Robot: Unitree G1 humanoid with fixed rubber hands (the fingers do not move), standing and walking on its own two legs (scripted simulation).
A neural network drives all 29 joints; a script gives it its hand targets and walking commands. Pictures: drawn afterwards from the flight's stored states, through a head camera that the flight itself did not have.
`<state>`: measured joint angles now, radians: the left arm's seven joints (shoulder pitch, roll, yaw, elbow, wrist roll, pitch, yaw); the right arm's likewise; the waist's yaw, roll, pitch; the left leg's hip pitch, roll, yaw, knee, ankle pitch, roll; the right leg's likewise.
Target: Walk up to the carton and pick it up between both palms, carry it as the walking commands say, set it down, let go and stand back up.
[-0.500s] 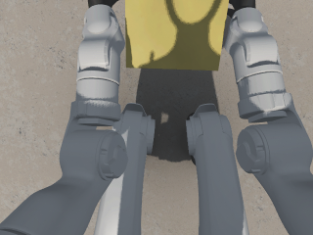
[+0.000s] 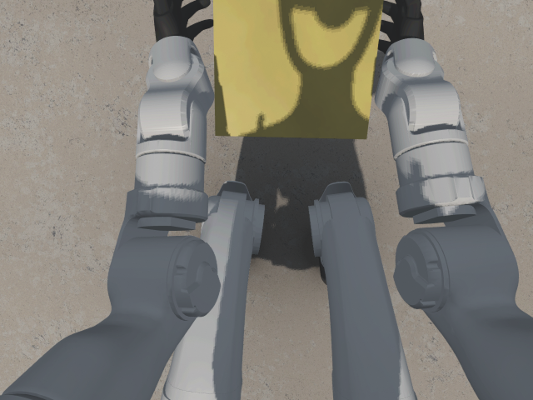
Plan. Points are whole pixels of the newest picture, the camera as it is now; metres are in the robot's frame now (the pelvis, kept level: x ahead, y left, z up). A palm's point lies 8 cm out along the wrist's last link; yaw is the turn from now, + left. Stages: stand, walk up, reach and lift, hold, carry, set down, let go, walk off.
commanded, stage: reach and lift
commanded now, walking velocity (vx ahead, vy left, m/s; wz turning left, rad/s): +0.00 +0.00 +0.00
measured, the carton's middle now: (284, 59) +0.52 +0.01 -0.18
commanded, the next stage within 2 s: none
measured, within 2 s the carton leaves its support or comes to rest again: neither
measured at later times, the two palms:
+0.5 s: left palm (144, 25) +0.50 +0.14 -0.02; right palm (423, 34) +0.50 -0.12 -0.04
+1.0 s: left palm out of the picture +0.48 +0.13 +0.09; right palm (498, 6) +0.48 -0.12 +0.06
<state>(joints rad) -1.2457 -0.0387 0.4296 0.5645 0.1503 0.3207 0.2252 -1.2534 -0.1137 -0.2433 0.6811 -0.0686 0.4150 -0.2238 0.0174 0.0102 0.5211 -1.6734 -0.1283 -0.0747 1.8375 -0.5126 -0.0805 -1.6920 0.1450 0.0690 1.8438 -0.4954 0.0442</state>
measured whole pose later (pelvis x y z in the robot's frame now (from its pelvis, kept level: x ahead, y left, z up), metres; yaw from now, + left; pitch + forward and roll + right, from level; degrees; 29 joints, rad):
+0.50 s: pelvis +0.00 +0.01 +0.05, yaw +0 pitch +15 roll +0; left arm -1.17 -0.06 0.41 0.54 0.16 0.35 0.23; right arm -1.17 -0.08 -0.25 0.65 -0.08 0.43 -0.23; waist 0.01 0.02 0.52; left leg -1.46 -0.14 -0.09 1.67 -0.48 -0.07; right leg -1.47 0.13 0.08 1.67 -0.47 0.05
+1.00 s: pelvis +0.04 +0.00 +0.11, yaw +0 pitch +25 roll +1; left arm -0.90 -0.16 0.49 0.71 0.27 0.32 0.22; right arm -0.88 0.03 -0.32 0.79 -0.18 0.40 -0.21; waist 0.02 0.02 -0.02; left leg -1.42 -0.13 -0.11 1.42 -0.45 -0.05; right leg -1.42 0.12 0.10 1.43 -0.45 0.03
